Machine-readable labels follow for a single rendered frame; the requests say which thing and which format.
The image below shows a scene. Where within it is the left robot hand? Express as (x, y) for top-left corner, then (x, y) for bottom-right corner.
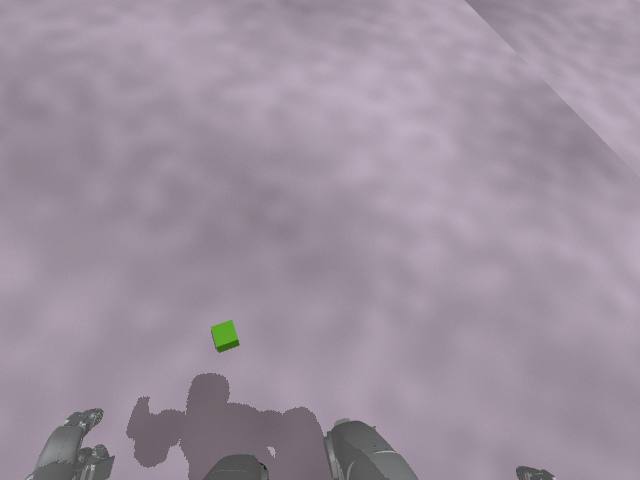
(34, 409), (115, 480)

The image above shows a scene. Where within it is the left robot arm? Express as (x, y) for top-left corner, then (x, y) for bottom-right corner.
(25, 463), (77, 480)

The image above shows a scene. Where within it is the cube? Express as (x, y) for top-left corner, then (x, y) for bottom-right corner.
(211, 320), (239, 353)

